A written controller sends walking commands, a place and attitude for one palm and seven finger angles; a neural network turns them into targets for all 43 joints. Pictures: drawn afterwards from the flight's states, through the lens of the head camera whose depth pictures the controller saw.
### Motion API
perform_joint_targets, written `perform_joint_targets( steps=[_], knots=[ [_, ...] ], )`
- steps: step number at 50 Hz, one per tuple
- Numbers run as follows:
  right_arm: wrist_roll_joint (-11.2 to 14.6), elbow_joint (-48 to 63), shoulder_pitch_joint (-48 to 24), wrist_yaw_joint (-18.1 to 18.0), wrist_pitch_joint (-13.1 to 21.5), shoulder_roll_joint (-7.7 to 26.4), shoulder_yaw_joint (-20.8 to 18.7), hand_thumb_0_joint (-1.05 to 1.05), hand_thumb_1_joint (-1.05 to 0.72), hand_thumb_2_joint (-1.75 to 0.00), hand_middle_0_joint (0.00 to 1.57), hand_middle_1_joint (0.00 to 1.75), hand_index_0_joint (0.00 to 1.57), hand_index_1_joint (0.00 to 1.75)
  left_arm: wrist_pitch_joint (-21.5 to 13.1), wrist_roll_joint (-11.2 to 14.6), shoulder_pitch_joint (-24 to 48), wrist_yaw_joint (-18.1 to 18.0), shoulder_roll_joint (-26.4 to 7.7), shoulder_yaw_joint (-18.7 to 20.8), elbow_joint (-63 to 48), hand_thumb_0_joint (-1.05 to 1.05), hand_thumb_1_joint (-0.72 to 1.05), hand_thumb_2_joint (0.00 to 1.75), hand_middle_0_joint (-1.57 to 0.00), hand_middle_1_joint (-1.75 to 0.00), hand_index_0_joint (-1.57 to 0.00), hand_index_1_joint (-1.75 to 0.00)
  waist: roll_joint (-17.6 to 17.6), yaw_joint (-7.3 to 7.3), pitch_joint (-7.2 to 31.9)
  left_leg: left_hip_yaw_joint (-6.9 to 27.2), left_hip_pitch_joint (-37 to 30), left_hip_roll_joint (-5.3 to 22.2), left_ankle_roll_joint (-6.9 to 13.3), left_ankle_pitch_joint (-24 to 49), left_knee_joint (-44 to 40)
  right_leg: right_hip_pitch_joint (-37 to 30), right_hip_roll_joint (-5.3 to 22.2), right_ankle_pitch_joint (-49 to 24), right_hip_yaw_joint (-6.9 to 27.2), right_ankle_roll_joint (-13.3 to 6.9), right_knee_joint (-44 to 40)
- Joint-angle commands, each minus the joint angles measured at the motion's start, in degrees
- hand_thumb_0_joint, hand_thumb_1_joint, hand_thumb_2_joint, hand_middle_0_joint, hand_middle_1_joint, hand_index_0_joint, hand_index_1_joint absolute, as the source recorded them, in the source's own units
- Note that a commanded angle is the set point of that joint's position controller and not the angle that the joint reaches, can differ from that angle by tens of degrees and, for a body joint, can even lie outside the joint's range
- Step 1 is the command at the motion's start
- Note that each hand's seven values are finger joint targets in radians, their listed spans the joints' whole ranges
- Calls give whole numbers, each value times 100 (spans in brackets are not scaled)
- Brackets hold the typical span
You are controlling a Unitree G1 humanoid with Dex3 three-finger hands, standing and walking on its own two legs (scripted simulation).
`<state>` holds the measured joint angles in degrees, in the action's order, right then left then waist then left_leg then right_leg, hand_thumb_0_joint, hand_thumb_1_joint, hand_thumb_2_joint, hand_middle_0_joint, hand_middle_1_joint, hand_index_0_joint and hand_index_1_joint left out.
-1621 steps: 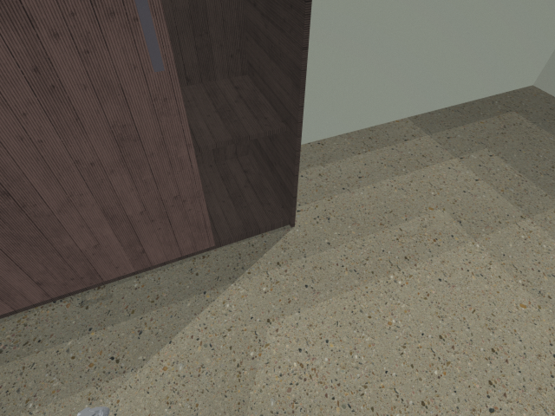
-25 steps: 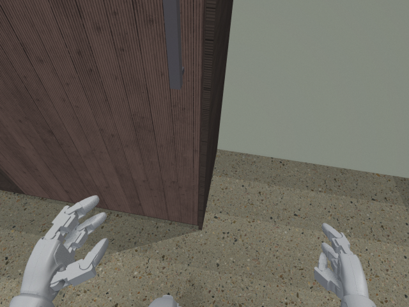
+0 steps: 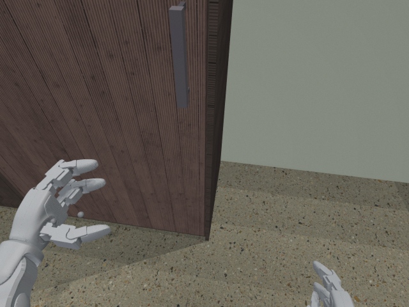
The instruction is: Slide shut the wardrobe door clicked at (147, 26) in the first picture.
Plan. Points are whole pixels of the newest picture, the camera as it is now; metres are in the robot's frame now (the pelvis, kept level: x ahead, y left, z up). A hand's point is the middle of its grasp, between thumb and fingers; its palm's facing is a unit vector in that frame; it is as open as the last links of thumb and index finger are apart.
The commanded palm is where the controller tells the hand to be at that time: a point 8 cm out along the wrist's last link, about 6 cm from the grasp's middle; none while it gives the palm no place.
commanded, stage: raise the hand with hooked fingers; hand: left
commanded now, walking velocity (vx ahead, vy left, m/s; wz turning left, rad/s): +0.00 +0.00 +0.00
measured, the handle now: (182, 58) +0.56 +0.10 +0.23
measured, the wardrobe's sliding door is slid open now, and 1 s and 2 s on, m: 0.00 0.00 0.00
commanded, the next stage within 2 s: move the hooked fingers beside the handle in 1.14 s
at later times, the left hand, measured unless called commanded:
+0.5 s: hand (40, 157) +0.26 +0.27 +0.22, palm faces +0.01 -0.99 -0.13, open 13.9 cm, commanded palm +0.23 +0.31 +0.23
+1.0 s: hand (48, 129) +0.29 +0.26 +0.24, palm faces +0.00 -0.99 -0.11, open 14.0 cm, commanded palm +0.26 +0.30 +0.26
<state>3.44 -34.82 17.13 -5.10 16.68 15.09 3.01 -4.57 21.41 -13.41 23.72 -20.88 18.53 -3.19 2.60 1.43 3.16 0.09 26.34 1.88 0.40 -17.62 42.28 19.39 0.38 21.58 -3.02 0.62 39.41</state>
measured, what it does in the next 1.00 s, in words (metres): stands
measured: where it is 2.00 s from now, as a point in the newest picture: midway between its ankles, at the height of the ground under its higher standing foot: outside the picture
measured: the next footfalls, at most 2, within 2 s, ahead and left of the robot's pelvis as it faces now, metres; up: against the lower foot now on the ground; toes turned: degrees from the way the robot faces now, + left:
none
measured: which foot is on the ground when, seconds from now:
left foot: down 0.00-1.00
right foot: down 0.00-1.00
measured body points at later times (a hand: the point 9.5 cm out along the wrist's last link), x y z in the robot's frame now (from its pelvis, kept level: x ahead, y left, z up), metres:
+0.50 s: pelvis +0.01 -0.01 +0.02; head -0.02 -0.02 +0.47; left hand +0.26 +0.32 +0.22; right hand +0.21 -0.21 -0.04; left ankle +0.05 +0.11 -0.72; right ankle -0.01 -0.13 -0.72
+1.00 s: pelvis +0.02 -0.02 +0.02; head -0.01 -0.04 +0.47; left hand +0.29 +0.31 +0.25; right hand +0.22 -0.24 -0.04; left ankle +0.05 +0.11 -0.72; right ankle -0.01 -0.13 -0.72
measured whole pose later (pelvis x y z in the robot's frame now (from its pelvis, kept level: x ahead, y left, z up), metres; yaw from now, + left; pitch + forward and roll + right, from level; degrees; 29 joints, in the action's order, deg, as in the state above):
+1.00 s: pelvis +0.02 -0.02 +0.02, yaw +0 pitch -3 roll -1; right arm 5.8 -33.7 11.6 -5.2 10.8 16.2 4.7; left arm 15.8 20.8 10.2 29.7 -30.5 28.4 3.2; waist 3.4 3.2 2.0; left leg 0.2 13.0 1.7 -0.8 -13.2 28.8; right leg 6.5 0.2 17.5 -3.3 -0.5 26.7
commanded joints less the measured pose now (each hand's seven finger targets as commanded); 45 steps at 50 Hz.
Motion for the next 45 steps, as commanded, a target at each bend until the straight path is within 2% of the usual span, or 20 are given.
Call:
perform_joint_targets(
  steps=[1, 3, 5, 8, 12, 14, 16, 19, 20, 24, 27, 28, 32, 33, 34, 35, 39, 40, 42, 45],
  knots=[
    [36, 999, -865, -120, 494, 656, -258, 0, -90, -90, 20, 30, 20, 30, -254, 107, 1475, -73, -1322, 721, -1481, 0, -24, 41, -28, -103, -28, -103, 340, 93, 670, 271, -1213, -126, 101, 243, -1096, 171, -228, -433, -108, -139, -972],
    [48, 964, -879, -150, 488, 662, -242, 0, -90, -90, 20, 30, 20, 30, -119, 109, 1568, -52, -1359, 768, -1299, 0, -29, 39, -29, -107, -29, -107, 237, 102, 545, 287, -1298, -124, 101, 288, -1202, 110, -237, -544, -132, -134, -1068],
    [65, 938, -913, -155, 473, 671, -212, 0, -90, -90, 20, 30, 20, 30, 21, 101, 1852, 6, -1417, 761, -1250, 0, -34, 37, -29, -110, -29, -110, 344, 101, 379, 290, -1358, -134, 93, 325, -1311, 9, -254, -621, -131, -148, -1168],
    [76, 960, -970, -154, 443, 649, -164, 0, -90, -90, 20, 30, 20, 30, 297, 62, 2061, 55, -1558, 844, -1163, 0, -41, 34, -29, -114, -29, -114, 534, 153, 439, 311, -1535, -147, 79, 374, -1446, -129, -247, -727, -135, -166, -1277],
    [98, 956, -1032, -140, 346, 657, -128, 0, -90, -90, 20, 30, 20, 30, 614, 107, 2400, 175, -1745, 1005, -966, 0, -50, 30, -30, -120, -30, -120, 290, 162, 472, 286, -1690, -164, 93, 581, -1529, -319, -256, -932, -117, -157, -1451],
    [94, 945, -1084, -126, 289, 656, -98, 0, -90, -90, 20, 30, 20, 30, 750, 108, 2610, 233, -1901, 1105, -967, 0, -50, 30, -30, -120, -30, -120, 454, 209, 530, 247, -1790, -187, 86, 767, -1526, -442, -268, -1098, -84, -175, -1513],
    [120, 947, -1141, -124, 235, 641, -72, 0, -90, -90, 20, 30, 20, 30, 854, 116, 2921, 279, -1927, 1078, -962, 0, -50, 30, -30, -120, -30, -120, 383, 150, 542, 250, -1875, -178, 84, 766, -1577, -445, -248, -1111, -104, -164, -1573],
    [119, 929, -1210, -133, 171, 634, -42, 0, -90, -90, 20, 30, 20, 30, 1008, 118, 3218, 351, -2132, 1192, -775, 0, -50, 30, -30, -120, -30, -120, 414, 186, 495, 244, -1919, -215, 91, 758, -1608, -512, -247, -1099, -34, -181, -1709],
    [136, 928, -1225, -136, 144, 653, -26, 0, -90, -90, 20, 30, 20, 30, 1053, 100, 3409, 367, -2200, 1203, -788, 0, -50, 30, -30, -120, -30, -120, 292, 151, 502, 260, -1935, -200, 91, 750, -1658, -512, -239, -1081, -83, -168, -1709],
    [159, 937, -1341, -134, 77, 636, -5, 0, -90, -90, 20, 30, 20, 30, 1270, 66, 3799, 432, -2460, 1340, -711, 0, -50, 30, -30, -120, -30, -120, 480, 206, 657, 245, -2092, -241, 91, 884, -1681, -656, -217, -1184, -36, -191, -1796],
    [176, 930, -1362, -122, 23, 668, 0, 0, -90, -90, 20, 30, 20, 30, 1437, 75, 3908, 521, -2632, 1499, -384, 0, -50, 30, -30, -120, -30, -120, 171, 202, 704, 257, -2091, -249, 115, 1019, -1698, -709, -188, -1367, -51, -177, -1809],
    [192, 930, -1392, -113, 1, 672, -9, 0, -90, -90, 20, 30, 20, 30, 1504, 84, 3957, 571, -2684, 1517, -262, 0, -50, 30, -30, -120, -30, -120, 260, 207, 707, 221, -2093, -260, 117, 1022, -1660, -687, -159, -1405, 12, -169, -1840],
    [223, 971, -1455, -82, -55, 703, -5, 0, -90, -90, 20, 30, 20, 30, 1653, 54, 4442, 663, -2921, 1585, -203, 0, -50, 30, -30, -120, -30, -120, 235, 216, 795, 229, -2170, -282, 124, 1163, -1677, -755, -144, -1574, 3, -174, -1829],
    [233, 972, -1435, -75, -81, 687, -8, 0, -90, -90, 20, 30, 20, 30, 1713, 47, 4323, 703, -2751, 1444, -10, 0, -50, 30, -30, -120, -30, -120, 274, 187, 722, 210, -2178, -287, 125, 1152, -1674, -686, -152, -1575, 2, -173, -1821],
    [236, 981, -1434, -51, -92, 681, -26, 0, -90, -90, 20, 30, 20, 30, 1738, 110, 4147, 746, -2660, 1437, 143, 0, -50, 30, -30, -120, -30, -120, 87, 225, 701, 196, -2141, -295, 124, 1251, -1621, -764, -143, -1731, 45, -171, -1835],
    [257, 977, -1406, -33, -125, 714, -31, 0, -90, -90, 20, 30, 20, 30, 1781, 97, 4073, 782, -2607, 1364, 177, 0, -50, 30, -30, -120, -30, -120, 56, 194, 698, 172, -2145, -282, 133, 1291, -1614, -708, -136, -1828, 31, -148, -1796],
    [256, 1078, -1443, 20, -198, 735, -74, 0, -90, -90, 20, 30, 20, 30, 1825, 116, 3936, 788, -2788, 1562, 47, 0, -50, 30, -30, -120, -30, -120, -83, 273, 824, 124, -2110, -297, 134, 1423, -1544, -789, -118, -2002, 81, -124, -1752],
    [264, 1081, -1472, 24, -211, 733, -70, 0, -90, -90, 20, 30, 20, 30, 1797, 111, 4108, 768, -2769, 1541, -154, 0, -50, 30, -30, -120, -30, -120, 49, 231, 813, 104, -2160, -284, 136, 1465, -1560, -759, -113, -2062, 55, -121, -1736],
    [246, 1124, -1464, 13, -203, 709, -88, 0, -90, -90, 20, 30, 20, 30, 1715, 118, 4162, 689, -2863, 1687, -350, 0, -50, 30, -30, -120, -30, -120, 53, 239, 969, 107, -2242, -291, 143, 1509, -1552, -792, -130, -2081, 30, -125, -1702],
    [220, 1120, -1470, -11, -196, 678, -72, 0, -90, -90, 20, 30, 20, 30, 1608, 93, 4310, 553, -2944, 1774, -651, 0, -50, 30, -30, -120, -30, -120, 299, 248, 948, 94, -2287, -284, 134, 1559, -1585, -836, -149, -2064, -3, -157, -1710]
  ],
)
